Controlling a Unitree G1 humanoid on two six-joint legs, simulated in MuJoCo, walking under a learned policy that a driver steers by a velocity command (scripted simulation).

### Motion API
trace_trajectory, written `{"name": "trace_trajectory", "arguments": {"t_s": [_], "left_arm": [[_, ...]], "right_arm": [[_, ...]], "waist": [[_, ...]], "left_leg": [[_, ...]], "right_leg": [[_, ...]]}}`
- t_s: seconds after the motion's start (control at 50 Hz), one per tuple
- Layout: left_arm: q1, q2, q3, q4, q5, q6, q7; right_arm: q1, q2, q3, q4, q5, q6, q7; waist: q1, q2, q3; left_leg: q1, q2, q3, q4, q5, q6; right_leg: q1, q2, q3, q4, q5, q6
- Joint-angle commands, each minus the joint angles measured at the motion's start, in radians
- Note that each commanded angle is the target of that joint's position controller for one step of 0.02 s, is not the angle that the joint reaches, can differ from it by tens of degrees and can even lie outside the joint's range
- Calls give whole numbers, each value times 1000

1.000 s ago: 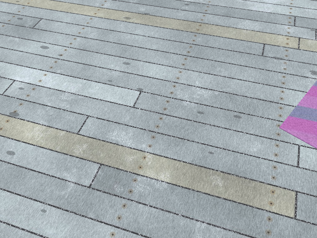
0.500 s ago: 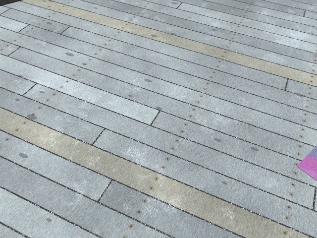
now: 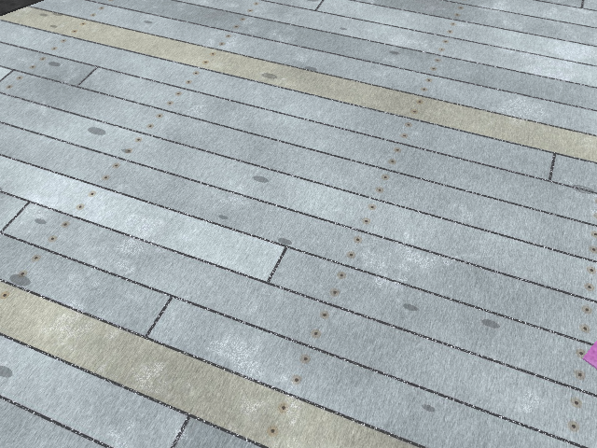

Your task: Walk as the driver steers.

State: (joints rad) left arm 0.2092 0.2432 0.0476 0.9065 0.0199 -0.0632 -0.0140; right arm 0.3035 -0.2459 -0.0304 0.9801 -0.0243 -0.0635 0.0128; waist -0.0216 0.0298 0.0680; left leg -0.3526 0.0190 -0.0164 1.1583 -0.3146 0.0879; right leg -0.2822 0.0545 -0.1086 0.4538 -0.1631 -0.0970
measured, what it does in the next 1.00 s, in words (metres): walks ahead, turning right: left foot, then right foot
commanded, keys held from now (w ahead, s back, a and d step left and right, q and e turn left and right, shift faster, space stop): w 0.20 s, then w+e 0.52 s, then w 0.28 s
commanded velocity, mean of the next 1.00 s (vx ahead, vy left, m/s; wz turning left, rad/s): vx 0.50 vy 0.00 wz -0.27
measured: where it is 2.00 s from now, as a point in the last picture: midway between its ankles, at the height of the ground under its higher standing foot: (375, 296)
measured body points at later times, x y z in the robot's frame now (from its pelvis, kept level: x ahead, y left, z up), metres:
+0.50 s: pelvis +0.28 +0.04 -0.01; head +0.31 +0.05 +0.44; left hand +0.26 +0.29 -0.16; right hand +0.43 -0.22 -0.11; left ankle +0.36 +0.11 -0.74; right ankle +0.10 -0.06 -0.66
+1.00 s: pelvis +0.52 -0.04 -0.01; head +0.56 -0.06 +0.43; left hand +0.77 +0.11 -0.13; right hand +0.38 -0.24 -0.16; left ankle +0.38 +0.11 -0.69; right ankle +0.58 -0.13 -0.74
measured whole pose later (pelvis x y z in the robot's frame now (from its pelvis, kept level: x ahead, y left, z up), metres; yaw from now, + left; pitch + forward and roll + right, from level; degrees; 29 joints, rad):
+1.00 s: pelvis +0.52 -0.04 -0.01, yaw -20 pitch +1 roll +0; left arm 0.03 0.20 0.04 0.85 0.05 -0.05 -0.03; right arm 0.44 -0.19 -0.03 1.02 0.00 -0.06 0.00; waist -0.04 0.00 0.07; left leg -0.07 0.08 0.20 0.82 -0.45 0.01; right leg -0.43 0.03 -0.11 0.58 -0.16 -0.12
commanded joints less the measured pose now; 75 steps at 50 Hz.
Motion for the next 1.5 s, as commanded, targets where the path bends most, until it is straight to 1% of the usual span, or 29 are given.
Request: {"name": "trace_trajectory", "arguments": {"t_s": [0.02, 0.1, 0.12, 0.24, 0.3, 0.36, 0.4, 0.42, 0.44, 0.46, 0.48, 0.52, 0.56, 0.64, 0.84, 0.9, 0.94, 0.96, 0.98, 1.0, 1.04, 1.1, 1.28, 1.34, 1.38, 1.44, 1.46, 1.48, 1.5], "left_arm": [[79, 83, 13, 1, -6, -32, 3], [149, 107, 16, 36, -13, -41, 3], [186, 73, 7, 53, -15, -40, 3], [284, 89, 3, 94, -12, -38, 12], [308, 99, 5, 108, -3, -29, 22], [265, 125, 13, 102, 4, -22, 31], [226, 132, 16, 94, -2, -21, 24], [217, 99, 7, 63, -15, -25, 19], [345, -32, -17, 36, -55, -20, 17], [299, 94, 13, 52, -24, -8, 27], [229, 103, 24, 39, -18, -4, 23], [160, 67, 26, 32, -2, 5, 11], [194, 34, 24, 27, 8, 36, -8], [71, 22, 23, -23, 12, 60, -27], [-229, 8, -8, -133, 20, 45, -43], [-193, 30, 1, -121, 28, 34, -32], [30, 62, 21, -41, 34, 17, -20], [196, 121, 42, 8, 50, 7, -8], [285, 237, 69, 17, 58, 6, 6], [267, 248, 76, 15, 14, 21, 13], [110, 147, 50, 7, -1, 12, 14], [48, 48, 20, 18, -3, -18, 15], [162, 68, 11, 67, -3, -54, 23], [191, 71, 5, 82, -9, -50, 40], [216, 84, 5, 94, -7, -42, 51], [174, 126, 19, 80, -6, -24, 69], [156, 133, 23, 69, -10, -16, 69], [134, 138, 26, 48, -21, -15, 62], [230, 31, 9, -5, -30, -18, 54]], "right_arm": [[73, -52, -12, -27, -13, 16, 15], [-73, -49, -11, -76, -15, 33, 24], [-127, -59, -14, -87, -14, 32, 23], [-329, -24, 4, -162, -4, 21, 24], [-383, -43, 1, -192, -3, 14, 19], [-326, -70, -8, -195, 2, -3, 12], [-77, -112, -31, -122, -5, -23, -7], [96, -185, -53, -94, -31, -33, -24], [133, -290, -80, -100, -48, -25, -25], [68, -211, -68, -119, -19, -9, -19], [-27, -138, -48, -131, -10, -9, -18], [-62, -61, -28, -122, -8, -25, -15], [-60, -60, -27, -107, 2, -37, -23], [-7, -75, -35, -85, 10, -60, -23], [164, -93, -33, -4, 0, -43, -26], [173, -119, -36, 20, -2, -24, -31], [150, -127, -35, 21, 5, -8, -29], [135, -107, -27, -2, 13, -7, -28], [199, 0, -4, -54, 45, -12, -7], [125, -101, -35, -58, 35, -12, -11], [17, -76, -33, -86, 33, -28, -9], [103, -22, -31, -36, -5, 14, -3], [-159, -8, -29, -121, 2, 37, 26], [-240, 14, -13, -156, -5, 30, 28], [-235, 10, -11, -163, -10, 25, 27], [-58, -37, -31, -120, -20, 17, 18], [42, -62, -44, -92, -27, 6, 13], [128, -123, -64, -77, -35, -5, 4], [94, -245, -96, -95, -25, -1, -5]], "waist": [[-12, -85, -38], [3, -90, 12], [19, -59, 41], [72, -84, 38], [81, -80, 38], [34, -97, 10], [-73, -73, -122], [-131, 0, -253], [-68, 236, -398], [-64, 95, -358], [-26, 32, -195], [0, 19, -53], [43, 79, -70], [47, 40, -26], [-23, 39, 45], [12, 72, 10], [115, 49, -113], [180, 7, -217], [157, -238, -348], [159, -147, -367], [91, -55, -128], [1, -62, -56], [32, -83, 37], [49, -82, 53], [50, -99, 26], [-22, -144, -73], [-66, -131, -129], [-122, -56, -191], [-22, 205, -306]], "left_leg": [[-121, 72, -24, -16, 49, -14], [-266, 107, 13, -150, 180, -51], [-314, 105, 29, -172, 208, -56], [-289, 62, 78, -478, 340, -72], [-296, 41, 67, -543, 301, -63], [-168, 5, 61, -618, 194, -34], [172, -32, 74, -714, 199, 5], [441, 146, -101, -727, 113, 48], [729, 448, -546, -797, 37, 166], [631, 426, -631, -871, -54, 159], [480, 385, -455, -895, -58, 127], [274, 287, -213, -942, 194, 55], [213, 265, -125, -984, 194, 48], [227, 253, 11, -1024, 300, 57], [384, 252, 187, -1002, 553, 58], [465, 266, 212, -866, 885, 52], [430, 238, 250, -579, 975, 32], [234, 209, 251, -344, 723, 12], [-184, 42, 256, 58, 3, -43], [-282, -27, 67, 217, -206, -47], [-320, 63, 0, 131, -58, -24], [-148, 88, -14, -7, 4, -34], [-304, 68, 17, -315, 310, -48], [-234, 35, 114, -474, 356, -35], [-188, -4, 153, -524, 320, -15], [-20, -89, 176, -566, 200, 41], [98, -101, 153, -652, 256, 67], [269, -15, 49, -727, 547, 116], [574, 314, -316, -572, 1350, 271]], "right_leg": [[87, -276, 314, -317, 33, -124], [115, -257, 244, -378, 43, -125], [150, -232, 212, -372, 150, -106], [250, -226, 175, -337, 310, -97], [350, -254, 212, -275, 419, -110], [379, -266, 232, -173, 588, -89], [302, -206, 196, 100, 682, -53], [118, -149, 163, 364, 420, -34], [-249, 17, 76, 714, -280, 11], [-325, -20, 165, 818, -335, -7], [-345, -71, 177, 815, -242, -11], [-285, -128, 179, 740, -148, -8], [-239, -140, 156, 722, -119, 15], [-357, -163, 136, 678, -11, 37], [-319, -102, 14, 194, 94, 3], [-208, -39, -20, 131, -40, -48], [67, 23, -35, 20, -16, -91], [343, -84, 97, 12, -26, -132], [682, -421, 590, -40, -58, -266], [633, -468, 760, -151, 38, -291], [387, -375, 459, -179, 183, -211], [165, -292, 268, -260, 262, -125], [202, -248, 38, -351, 287, -55], [232, -246, -54, -276, 584, -31], [295, -255, -79, -185, 757, -14], [337, -263, -96, 99, 986, 2], [303, -256, -95, 279, 881, 12], [168, -203, -112, 557, 564, 48], [-175, -24, -99, 932, -452, 98]]}}
Velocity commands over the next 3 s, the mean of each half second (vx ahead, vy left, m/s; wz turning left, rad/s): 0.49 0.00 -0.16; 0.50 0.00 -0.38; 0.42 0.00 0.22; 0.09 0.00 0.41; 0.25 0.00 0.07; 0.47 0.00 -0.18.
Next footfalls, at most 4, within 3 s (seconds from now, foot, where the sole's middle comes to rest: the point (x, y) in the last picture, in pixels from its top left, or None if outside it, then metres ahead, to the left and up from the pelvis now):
0.42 left None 0.40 0.11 -0.77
0.96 right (380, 382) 0.61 -0.15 -0.77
1.48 left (338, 273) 0.92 -0.07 -0.77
2.00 right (409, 291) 0.86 -0.25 -0.77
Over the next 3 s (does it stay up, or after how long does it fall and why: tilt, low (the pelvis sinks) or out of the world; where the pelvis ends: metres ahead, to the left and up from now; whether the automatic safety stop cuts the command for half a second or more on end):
stays up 1.14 -0.11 -0.02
